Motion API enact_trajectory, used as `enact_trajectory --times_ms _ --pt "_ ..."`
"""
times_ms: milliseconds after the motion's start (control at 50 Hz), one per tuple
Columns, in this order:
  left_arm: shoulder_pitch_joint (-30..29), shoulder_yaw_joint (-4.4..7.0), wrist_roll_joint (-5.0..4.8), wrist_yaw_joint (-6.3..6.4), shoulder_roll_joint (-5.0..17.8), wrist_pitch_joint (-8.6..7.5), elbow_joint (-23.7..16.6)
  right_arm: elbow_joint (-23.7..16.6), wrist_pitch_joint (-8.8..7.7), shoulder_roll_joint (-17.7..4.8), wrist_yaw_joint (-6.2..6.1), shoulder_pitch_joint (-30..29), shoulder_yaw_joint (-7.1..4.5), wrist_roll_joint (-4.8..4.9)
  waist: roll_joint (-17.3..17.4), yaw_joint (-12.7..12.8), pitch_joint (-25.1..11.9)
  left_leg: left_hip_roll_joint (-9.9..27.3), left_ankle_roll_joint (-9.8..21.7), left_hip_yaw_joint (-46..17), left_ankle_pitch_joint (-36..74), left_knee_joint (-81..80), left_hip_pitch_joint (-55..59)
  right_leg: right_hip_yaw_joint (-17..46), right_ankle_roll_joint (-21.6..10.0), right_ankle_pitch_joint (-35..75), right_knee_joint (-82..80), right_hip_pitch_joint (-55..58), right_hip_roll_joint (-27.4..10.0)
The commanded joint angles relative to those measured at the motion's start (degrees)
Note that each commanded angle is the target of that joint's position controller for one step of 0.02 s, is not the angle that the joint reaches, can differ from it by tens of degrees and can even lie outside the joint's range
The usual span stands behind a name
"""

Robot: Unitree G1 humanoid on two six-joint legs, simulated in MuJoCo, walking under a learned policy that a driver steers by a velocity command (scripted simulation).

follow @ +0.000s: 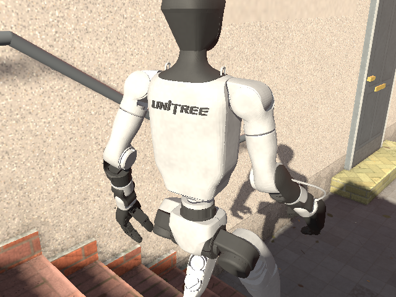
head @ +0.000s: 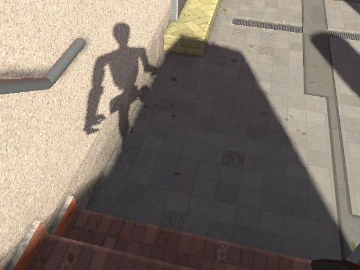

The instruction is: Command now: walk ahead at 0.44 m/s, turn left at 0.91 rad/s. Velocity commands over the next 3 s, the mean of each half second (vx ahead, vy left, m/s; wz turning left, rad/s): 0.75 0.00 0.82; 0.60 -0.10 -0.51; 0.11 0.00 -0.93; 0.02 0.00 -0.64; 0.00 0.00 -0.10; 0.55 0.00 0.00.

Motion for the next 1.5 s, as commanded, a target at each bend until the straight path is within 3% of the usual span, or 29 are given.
enact_trajectory --times_ms 20,120,180,200,240,300,400,540,580,640,680,700,740,800,840,980,1020,1060,1080,1100,1140,1160,1200,1220,1320,1380,1420,1460,1500 --pt "3.03 2.61 0.81 -0.43 8.22 -1.19 -1.59 -7.59 -1.51 -3.49 1.07 -11.67 -0.82 0.95 -4.69 2.46 6.33 5.57 -0.09 -2.66 -4.92 -5.16 -14.65 25.03 -6.61 -10.02 -27.79 10.33 -20.77" --pt "-4.05 3.9 -0.99 -2.0 11.62 -1.13 -0.46 -5.49 -1.66 -4.41 1.73 -6.56 -0.93 3.58 -6.4 -0.97 3.83 2.77 2.78 9.36 -13.48 -23.96 16.91 4.67 -0.11 16.37 -19.75 0.32 -16.39" --pt "-13.3 5.31 -4.16 -3.94 14.5 0.36 -1.02 5.16 -3.22 -5.82 -0.49 22.33 -2.03 4.33 4.91 -18.99 -5.04 -6.88 8.15 6.59 -18.52 -33.65 49.43 3.33 1.2 41.56 30.14 -15.41 -11.07" --pt "-17.75 3.45 -1.01 -4.34 5.41 0.36 -4.97 9.17 -3.11 -10.72 -0.93 21.94 -2.23 5.95 24.71 -15.67 4.74 -2.44 9.9 -11.14 7.87 -37.73 49.21 9.2 2.85 -6.89 48.06 -41.48 1.09" --pt "-26.17 1.78 2.27 -2.37 4.45 -0.64 -15.48 6.99 -5.11 -18.02 0.02 23.6 -2.74 4.74 12.04 -13.1 -2.45 13.05 19.67 -42.55 -1.48 -58.61 43.67 23.16 6.82 -7.07 41.15 -45.75 5.0" --pt "-11.17 1.86 1.3 -0.96 4.04 -0.19 -6.94 2.72 -6.35 -12.04 -1.27 1.95 -0.68 -2.07 5.53 -0.06 -2.84 5.98 16.31 -31.19 -10.08 -47.92 18.46 23.01 6.24 11.34 30.09 -26.36 5.77" --pt "-16.3 2.01 0.58 -2.19 4.67 0.87 -9.5 8.34 -10.28 -11.29 -0.59 10.45 -0.89 0.56 1.27 -0.2 -3.64 0.21 17.01 -30.93 -23.43 -43.11 15.87 23.39 6.49 38.42 11.72 -18.66 9.99" --pt "-15.02 3.38 -3.12 -3.06 5.18 0.83 -5.39 7.29 -9.88 -6.11 -0.8 12.03 -0.02 -1.42 6.8 -3.72 2.28 2.96 14.11 -20.18 -4.99 -32.55 14.16 20.63 0.7 38.34 -7.55 7.47 9.75" --pt "-20.64 2.52 0.1 -7.08 2.05 1.72 -3.89 13.35 -9.08 -9.58 -6.49 24.31 -1.11 -1.15 -7.07 -11.21 11.98 9.95 15.78 -29.27 13.3 -32.5 34.95 25.16 -4.01 23.56 -23.85 -17.23 6.99" --pt "-4.83 3.78 -0.18 -7.03 4.17 2.4 -0.09 12.42 -9.84 -11.58 -6.38 11.54 -2.85 -1.78 4.19 -0.38 -0.64 9.9 13.31 -19.71 24.5 -15.17 30.73 23.6 -8.83 18.77 -20.56 2.37 7.49" --pt "11.78 5.18 -0.58 -6.74 5.66 2.93 5.49 10.4 -10.6 -9.86 -3.82 0.97 -2.99 -1.38 -10.67 12.95 -2.06 -6.32 7.68 3.66 3.97 29.05 7.06 20.53 -14.76 37.47 -32.57 29.21 9.78" --pt "14.51 3.29 -5.01 -6.04 6.94 0.69 8.52 6.36 -9.91 0.42 -1.4 -1.65 0.19 -3.33 -7.77 5.45 5.59 -9.27 8.66 5.0 -25.39 38.05 -11.55 34.8 -7.81 74.31 -13.1 28.5 4.61" --pt "13.72 5.65 -2.82 -3.43 14.53 0.03 6.81 6.84 -11.55 -4.37 -0.1 7.85 -0.79 -3.68 1.6 -1.36 -2.89 -3.36 2.78 -3.65 -19.2 14.52 -18.38 57.29 -14.79 63.11 -18.52 36.63 -5.39" --pt "6.96 3.34 -2.7 0.92 8.06 -2.47 3.4 5.93 -11.09 -7.26 -0.68 -3.59 -0.39 -3.59 9.11 -2.63 5.03 -0.56 -2.16 -4.72 2.89 -17.55 -10.01 49.33 -10.74 57.62 -20.28 16.22 1.53" --pt "4.77 3.49 -3.36 1.53 8.5 -1.8 3.41 6.72 -10.48 -4.11 -0.04 -4.1 0.89 -4.71 -1.29 -2.4 1.88 -3.8 -1.27 -0.29 7.46 -26.7 6.83 46.91 -7.5 75.76 -19.21 8.26 5.92" --pt "2.64 1.45 -3.78 0.54 -0.23 -0.89 5.4 4.94 -11.35 -0.27 -0.3 1.86 3.47 0.73 -6.08 -2.0 -2.97 -9.6 0.41 0.17 46.9 -48.95 46.71 40.23 -0.72 25.53 4.6 -16.77 20.25" --pt "-3.04 2.78 -2.38 0.57 3.69 0.04 3.69 8.31 -12.37 -0.87 -0.93 17.46 3.03 -1.2 -1.89 -11.37 -2.99 -5.89 1.85 -5.69 46.33 -60.76 60.69 37.04 1.02 26.01 28.1 -22.36 22.31" --pt "-9.84 4.23 -1.71 0.86 6.59 1.09 0.45 10.41 -11.48 -5.25 -2.01 29.8 0.91 -0.42 1.97 -19.42 -2.55 10.91 7.43 -11.13 58.53 -63.42 74.51 27.44 1.66 -19.79 60.94 -35.49 25.95" --pt "0.81 2.62 -4.22 1.25 -0.17 1.11 -2.53 9.73 -12.39 -8.03 -1.62 27.61 1.12 -0.45 2.72 -8.23 -5.77 22.32 10.04 -16.46 83.76 -50.45 77.5 26.23 0.35 -24.24 64.47 -39.52 20.1" --pt "9.89 1.93 -2.08 0.75 0.31 1.32 -1.37 8.29 -13.93 -6.15 -0.42 23.34 1.11 0.62 5.34 -1.57 -6.42 28.21 17.38 -20.25 71.33 -49.53 75.92 29.14 0.03 -15.09 54.35 -45.14 13.6" --pt "0.73 3.53 1.87 0.14 4.09 2.73 -0.17 9.01 -15.34 -3.31 -0.9 21.59 1.49 3.29 0.62 -2.67 6.58 20.16 17.6 -12.97 55.67 -59.65 50.22 26.17 1.98 -3.55 41.0 -42.39 12.24" --pt "-1.59 4.27 1.19 -1.61 4.93 2.76 -0.9 8.87 -14.73 -3.93 -1.22 18.6 1.23 3.02 -2.67 -0.6 4.33 17.41 17.08 -9.16 58.84 -61.61 41.07 24.16 2.99 6.02 31.86 -33.29 11.89" --pt "1.23 2.76 0.8 -1.71 0.64 4.44 -0.8 10.37 -14.53 -7.15 -1.8 16.72 0.48 1.91 12.19 1.46 -0.93 21.82 16.81 -8.95 66.11 -52.54 31.57 22.73 1.65 26.28 28.1 -21.89 6.48" --pt "-2.35 3.45 0.88 -1.46 1.94 4.95 -1.38 10.16 -14.12 -6.14 -1.73 17.52 1.14 2.46 5.09 0.73 0.18 20.97 16.26 -6.81 60.31 -52.53 26.41 21.85 1.32 26.94 29.24 -18.95 7.28" --pt "-15.63 1.06 -2.66 -5.98 -3.83 2.81 -4.72 12.54 -13.12 -3.29 -3.95 18.0 1.28 3.17 2.71 -0.89 3.57 5.74 1.9 11.31 -13.28 -39.64 12.17 16.04 0.37 70.65 -11.06 4.67 12.9" --pt "-17.38 1.75 -1.5 -5.68 -0.73 3.67 -3.55 12.06 -10.87 -6.49 -2.67 23.07 0.1 1.5 5.29 -4.71 5.54 10.66 3.22 10.46 -3.47 -26.62 20.7 11.41 -0.05 61.42 -13.9 3.11 12.82" --pt "-4.47 3.43 -0.45 -3.47 3.77 3.04 0.53 10.81 -9.27 -8.59 -2.15 23.04 -0.2 0.73 4.66 1.22 2.22 9.58 4.99 11.64 11.24 -4.94 27.78 12.37 -4.01 48.76 -30.79 10.07 14.12" --pt "7.71 5.95 0.93 -3.1 12.45 2.08 5.51 8.38 -8.87 -5.12 -1.81 25.1 0.14 2.08 -10.42 2.88 -3.35 -2.96 0.93 14.57 -46.21 41.16 -8.39 26.02 -12.27 101.62 -12.53 46.73 1.44" --pt "1.92 5.77 -4.43 -3.85 14.04 2.4 -0.94 1.99 -8.18 -7.61 -1.88 20.08 1.34 -1.83 5.01 1.76 -14.95 1.28 -1.04 -2.44 -35.47 37.92 -18.0 46.98 -23.12 87.53 -16.12 42.89 -10.61"
Next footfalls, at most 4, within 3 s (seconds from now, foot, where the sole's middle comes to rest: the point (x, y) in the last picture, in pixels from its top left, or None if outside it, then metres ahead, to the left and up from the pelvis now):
0.18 left None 0.10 0.18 -0.73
0.68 right None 0.36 0.07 -0.91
1.06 left None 0.62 0.23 -1.09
1.44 right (187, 252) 0.84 0.02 -1.27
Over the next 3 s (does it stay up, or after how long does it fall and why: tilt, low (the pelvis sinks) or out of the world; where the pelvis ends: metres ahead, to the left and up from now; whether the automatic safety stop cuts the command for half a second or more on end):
stays up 1.00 0.03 -0.54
